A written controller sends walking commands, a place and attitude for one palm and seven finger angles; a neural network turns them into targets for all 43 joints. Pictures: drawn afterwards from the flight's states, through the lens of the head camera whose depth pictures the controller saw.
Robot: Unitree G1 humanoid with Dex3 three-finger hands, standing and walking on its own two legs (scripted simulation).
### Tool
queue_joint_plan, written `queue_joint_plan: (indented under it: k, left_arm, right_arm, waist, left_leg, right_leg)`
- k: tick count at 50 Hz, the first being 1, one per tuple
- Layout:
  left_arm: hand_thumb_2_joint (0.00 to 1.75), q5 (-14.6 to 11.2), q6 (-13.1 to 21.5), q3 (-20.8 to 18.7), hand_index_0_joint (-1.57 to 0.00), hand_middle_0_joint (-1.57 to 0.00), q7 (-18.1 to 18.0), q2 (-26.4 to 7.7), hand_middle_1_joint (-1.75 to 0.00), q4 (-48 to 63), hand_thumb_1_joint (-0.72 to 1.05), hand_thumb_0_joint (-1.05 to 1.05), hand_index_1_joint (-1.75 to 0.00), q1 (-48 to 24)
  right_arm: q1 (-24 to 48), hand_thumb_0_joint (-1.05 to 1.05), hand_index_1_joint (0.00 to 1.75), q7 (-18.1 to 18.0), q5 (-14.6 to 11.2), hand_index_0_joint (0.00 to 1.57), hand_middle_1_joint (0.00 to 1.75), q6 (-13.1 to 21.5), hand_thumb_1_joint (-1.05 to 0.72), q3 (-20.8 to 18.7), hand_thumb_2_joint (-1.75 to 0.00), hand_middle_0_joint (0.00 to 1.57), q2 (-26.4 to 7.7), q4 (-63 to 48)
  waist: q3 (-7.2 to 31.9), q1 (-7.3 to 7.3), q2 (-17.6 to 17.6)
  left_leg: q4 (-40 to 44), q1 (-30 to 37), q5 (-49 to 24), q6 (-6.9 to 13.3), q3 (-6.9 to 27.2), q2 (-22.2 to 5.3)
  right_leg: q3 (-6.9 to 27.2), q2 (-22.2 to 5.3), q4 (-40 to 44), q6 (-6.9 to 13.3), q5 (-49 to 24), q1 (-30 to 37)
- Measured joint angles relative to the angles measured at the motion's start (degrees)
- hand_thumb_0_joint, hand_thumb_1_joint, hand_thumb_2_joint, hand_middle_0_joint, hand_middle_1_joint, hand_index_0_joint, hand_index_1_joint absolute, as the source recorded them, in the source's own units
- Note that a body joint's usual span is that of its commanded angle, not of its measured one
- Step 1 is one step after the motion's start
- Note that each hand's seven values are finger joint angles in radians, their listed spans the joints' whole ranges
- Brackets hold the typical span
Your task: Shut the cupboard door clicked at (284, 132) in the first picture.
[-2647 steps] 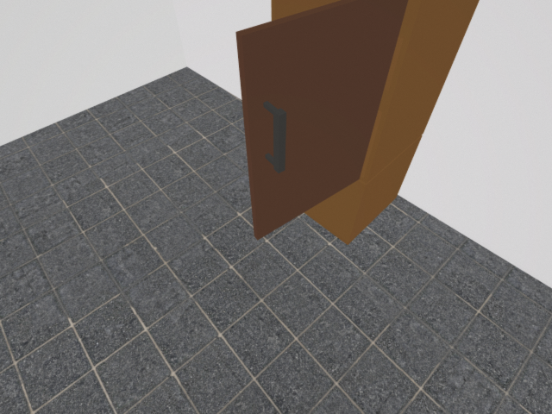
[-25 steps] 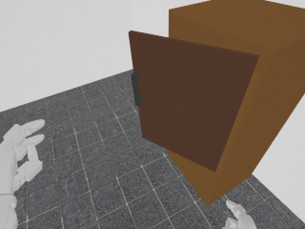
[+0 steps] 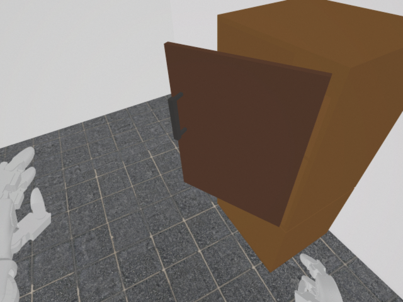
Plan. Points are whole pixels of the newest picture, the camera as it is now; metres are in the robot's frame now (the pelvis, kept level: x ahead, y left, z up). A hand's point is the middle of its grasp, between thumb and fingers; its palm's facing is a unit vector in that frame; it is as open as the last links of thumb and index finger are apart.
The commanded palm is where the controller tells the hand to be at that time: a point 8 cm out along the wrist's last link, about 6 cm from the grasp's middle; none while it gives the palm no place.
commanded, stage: step back with the hand held close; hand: left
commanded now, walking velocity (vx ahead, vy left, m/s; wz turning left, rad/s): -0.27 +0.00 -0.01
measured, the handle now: (178, 116) +0.64 +0.16 +0.03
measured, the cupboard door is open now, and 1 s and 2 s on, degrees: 28 28 28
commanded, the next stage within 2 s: stop stepping back and stand still in 1.36 s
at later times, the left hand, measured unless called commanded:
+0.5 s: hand (32, 228) +0.17 +0.28 +0.15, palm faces +0.38 -0.79 -0.48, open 7.4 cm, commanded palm +0.11 +0.32 +0.17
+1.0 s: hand out of the picture +0.10 +0.28 +0.16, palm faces +0.48 -0.76 -0.44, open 7.4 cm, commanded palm +0.04 +0.32 +0.17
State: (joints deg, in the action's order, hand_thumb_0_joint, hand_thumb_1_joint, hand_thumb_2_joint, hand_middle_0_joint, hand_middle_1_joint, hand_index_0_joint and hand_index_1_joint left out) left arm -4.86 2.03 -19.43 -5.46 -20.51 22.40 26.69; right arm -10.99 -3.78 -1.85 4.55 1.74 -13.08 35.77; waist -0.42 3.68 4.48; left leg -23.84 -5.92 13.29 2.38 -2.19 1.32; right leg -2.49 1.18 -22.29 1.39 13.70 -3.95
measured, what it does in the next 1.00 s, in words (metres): shifts its weight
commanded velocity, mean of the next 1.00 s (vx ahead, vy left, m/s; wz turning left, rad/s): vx -0.30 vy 0.00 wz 0.00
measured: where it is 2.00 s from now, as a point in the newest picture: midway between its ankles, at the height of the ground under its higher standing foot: outside the picture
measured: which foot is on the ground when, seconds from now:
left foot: down 0.00-1.00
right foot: down 0.00-1.00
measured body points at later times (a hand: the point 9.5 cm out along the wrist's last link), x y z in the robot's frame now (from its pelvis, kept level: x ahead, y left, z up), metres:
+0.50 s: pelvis -0.03 +0.02 -0.01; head -0.03 +0.02 +0.44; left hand +0.14 +0.32 +0.18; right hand +0.14 -0.23 -0.09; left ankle +0.00 +0.09 -0.74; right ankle -0.01 -0.10 -0.74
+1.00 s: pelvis -0.10 +0.02 -0.03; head -0.10 +0.03 +0.42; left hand +0.07 +0.32 +0.19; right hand +0.06 -0.23 -0.11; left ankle +0.00 +0.09 -0.74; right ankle -0.01 -0.10 -0.74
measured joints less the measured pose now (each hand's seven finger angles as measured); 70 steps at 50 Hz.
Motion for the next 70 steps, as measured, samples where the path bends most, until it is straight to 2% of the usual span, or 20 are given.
queue_joint_plan:
  k: [2,7,10,21,30,37,43,47,52,54,56,58,60,62,64,67,69,70]
  left_arm:
    - [0.9,0.01,0.08,-0.14,-0.21,-0.21,0.1,0.13,-0.3,0.12,0.89,0.02,-0.31,0.22]
    - [0.9,0.01,3.94,-1.63,-0.21,-0.21,-0.36,-0.34,-0.3,0.05,0.89,0.02,-0.3,2.2]
    - [0.9,0.05,5.08,-1.53,-0.21,-0.21,-0.5,-0.81,-0.3,0.0,0.89,0.02,-0.3,3.3]
    - [0.9,0.19,5.35,-2.92,-0.22,-0.21,-1.29,-4.24,-0.3,2.72,0.88,0.02,-0.3,4.91]
    - [0.9,1.56,7.44,-4.57,-0.22,-0.21,-2.05,-4.78,-0.3,5.33,0.88,0.02,-0.3,5.18]
    - [0.9,3.01,9.2,-6.03,-0.22,-0.21,-2.3,-3.64,-0.3,5.21,0.88,0.02,-0.3,2.68]
    - [0.9,4.04,10.24,-6.42,-0.21,-0.21,-2.46,-2.68,-0.3,5.81,0.88,0.02,-0.3,1.44]
    - [0.9,4.46,11.25,-6.72,-0.22,-0.21,-2.66,-2.69,-0.3,6.12,0.88,0.02,-0.3,0.96]
    - [0.9,3.99,12.09,-6.33,-0.22,-0.21,-3.58,-3.51,-0.3,7.7,0.88,0.01,-0.3,1.21]
    - [0.9,3.86,12.52,-6.28,-0.22,-0.21,-3.95,-4.39,-0.3,8.67,0.88,0.01,-0.3,2.0]
    - [0.9,3.88,13.03,-6.77,-0.22,-0.21,-4.19,-5.28,-0.3,9.34,0.88,0.01,-0.3,3.21]
    - [0.9,4.14,13.38,-7.6,-0.22,-0.21,-3.99,-6.01,-0.3,9.32,0.88,0.01,-0.3,3.82]
    - [0.9,4.11,13.48,-8.42,-0.22,-0.22,-3.46,-6.93,-0.3,8.78,0.88,0.01,-0.3,3.63]
    - [0.9,3.76,13.85,-9.32,-0.22,-0.22,-3.12,-7.16,-0.3,7.88,0.88,0.01,-0.31,3.79]
    - [0.9,3.01,13.87,-9.89,-0.22,-0.22,-3.06,-6.32,-0.3,7.33,0.88,0.01,-0.3,4.26]
    - [0.9,1.73,13.67,-9.37,-0.22,-0.21,-3.16,-4.49,-0.3,7.55,0.88,0.01,-0.3,4.06]
    - [0.9,1.5,13.79,-8.69,-0.21,-0.21,-3.21,-4.03,-0.3,8.37,0.89,0.01,-0.3,3.2]
    - [0.9,1.59,13.91,-8.17,-0.21,-0.21,-3.15,-3.88,-0.3,8.67,0.89,0.02,-0.3,2.26]
  right_arm:
    - [-0.22,0.01,0.3,0.05,-0.04,0.2,0.3,-0.45,-0.91,-0.04,-0.9,0.2,-0.18,-0.23]
    - [0.01,0.01,0.3,-0.17,0.14,0.2,0.3,-2.87,-0.91,-0.81,-0.9,0.2,-1.05,-0.97]
    - [0.13,0.01,0.3,-0.6,0.09,0.2,0.3,-4.22,-0.91,-1.72,-0.9,0.2,-1.58,-1.08]
    - [0.29,0.01,0.3,-1.82,-0.33,0.2,0.3,-7.46,-0.91,-2.52,-0.9,0.2,-1.14,-3.52]
    - [-0.92,0.01,0.3,-1.83,0.26,0.2,0.3,-5.99,-0.91,-1.55,-0.9,0.2,-0.3,-4.94]
    - [-1.9,0.01,0.3,-1.4,0.89,0.2,0.3,-3.84,-0.9,-1.19,-0.9,0.2,0.18,-4.69]
    - [-2.68,0.01,0.3,-0.68,1.32,0.2,0.3,-2.93,-0.9,-1.05,-0.9,0.2,0.47,-3.75]
    - [-2.98,0.01,0.3,-0.34,1.6,0.2,0.3,-2.75,-0.9,-1.31,-0.9,0.2,0.48,-2.93]
    - [-2.97,0.01,0.3,0.46,1.77,0.2,0.3,-3.11,-0.9,-1.91,-0.9,0.2,0.43,-1.5]
    - [-2.99,0.01,0.3,0.53,1.68,0.2,0.3,-3.45,-0.9,-2.0,-0.9,0.2,0.33,-1.24]
    - [-3.04,0.01,0.3,0.23,1.55,0.2,0.3,-3.52,-0.91,-2.02,-0.9,0.2,0.17,-1.4]
    - [-3.22,0.01,0.3,-0.33,1.59,0.2,0.3,-2.81,-0.91,-2.23,-0.9,0.2,0.03,-1.68]
    - [-3.57,0.01,0.3,-0.7,1.76,0.2,0.3,-1.76,-0.91,-2.74,-0.9,0.2,0.43,-1.18]
    - [-3.6,0.01,0.3,-0.61,1.84,0.2,0.3,-0.89,-0.91,-2.88,-0.9,0.2,1.21,-0.14]
    - [-3.21,0.01,0.3,-0.35,2.17,0.2,0.3,0.15,-0.91,-2.64,-0.9,0.2,1.95,0.58]
    - [-1.3,0.01,0.3,0.2,2.51,0.2,0.3,1.92,-0.91,-1.75,-0.9,0.2,2.94,1.05]
    - [1.14,0.01,0.3,0.61,2.82,0.2,0.3,2.73,-0.9,-1.03,-0.9,0.2,3.55,0.94]
    - [2.84,0.01,0.3,0.72,2.94,0.2,0.3,2.99,-0.9,-0.78,-0.9,0.2,3.69,0.94]
  waist:
    - [0.26,-0.08,0.18]
    - [2.29,-1.57,0.86]
    - [2.85,-2.13,0.79]
    - [2.29,-3.33,-2.01]
    - [1.79,-3.33,-3.89]
    - [0.57,-2.77,-4.03]
    - [0.03,-2.95,-3.81]
    - [0.05,-3.23,-4.01]
    - [0.21,-4.32,-5.49]
    - [0.17,-4.97,-6.0]
    - [0.1,-5.39,-5.98]
    - [-0.15,-5.88,-4.76]
    - [0.16,-6.14,-3.36]
    - [1.52,-5.4,-3.07]
    - [3.15,-4.28,-3.12]
    - [4.43,-2.25,-4.14]
    - [4.14,-0.95,-5.66]
    - [3.38,-0.46,-5.99]
  left_leg:
    - [-0.42,-0.71,0.08,-0.04,0.17,-0.14]
    - [-3.41,-5.5,1.07,0.06,0.63,-0.44]
    - [-4.18,-7.21,1.25,0.31,0.31,-0.06]
    - [-6.36,-11.15,0.68,1.3,-1.26,0.68]
    - [-8.97,-14.81,-0.32,2.22,-1.3,0.48]
    - [-12.47,-17.52,-0.3,2.57,-1.11,0.34]
    - [-15.87,-19.58,0.7,2.4,-1.06,-0.4]
    - [-17.98,-21.24,3.53,1.96,-1.17,-0.74]
    - [-17.53,-22.84,6.33,0.01,-1.0,0.05]
    - [-16.55,-23.12,5.31,0.05,-1.06,0.16]
    - [-15.38,-23.33,2.4,1.06,-1.2,-0.16]
    - [-14.48,-23.68,-1.74,2.57,-0.86,-1.25]
    - [-13.35,-24.07,-6.26,2.93,0.14,-2.35]
    - [-12.09,-24.64,-6.75,2.75,0.55,-2.9]
    - [-9.55,-25.27,-8.16,2.4,0.28,-3.49]
    - [-4.7,-26.46,-12.13,1.76,-1.24,-4.18]
    - [-2.36,-27.79,-14.67,1.39,-3.16,-4.48]
    - [-1.71,-28.54,-15.84,1.27,-3.98,-4.91]
  right_leg:
    - [-0.19,0.14,-0.03,0.07,-0.03,-0.46]
    - [-0.72,0.37,-1.51,0.06,0.27,-4.45]
    - [-0.46,-0.08,-3.21,-0.24,0.84,-6.63]
    - [0.91,-1.05,-7.58,-1.22,0.99,-11.9]
    - [0.75,-0.99,-8.92,-1.78,-0.8,-14.92]
    - [1.23,-0.62,-12.32,-2.05,-0.56,-17.31]
    - [1.14,0.03,-15.22,-1.5,-0.14,-19.03]
    - [0.86,0.05,-16.4,-1.06,-0.24,-20.37]
    - [0.54,-0.93,-15.03,-0.91,-1.98,-21.56]
    - [0.2,-1.3,-14.08,-1.13,-2.86,-21.68]
    - [0.04,-1.1,-13.67,-1.36,-2.63,-21.97]
    - [0.91,0.69,-16.79,-1.89,1.0,-22.27]
    - [1.92,2.94,-22.67,-2.16,4.41,-20.89]
    - [2.55,4.17,-25.88,-2.1,7.97,-17.86]
    - [2.43,4.41,-24.2,-1.86,10.8,-13.4]
    - [2.4,3.5,-13.24,-1.22,11.88,-5.9]
    - [3.37,2.26,-5.07,-0.72,9.44,-2.38]
    - [3.89,2.09,-2.34,-0.88,11.3,-2.03]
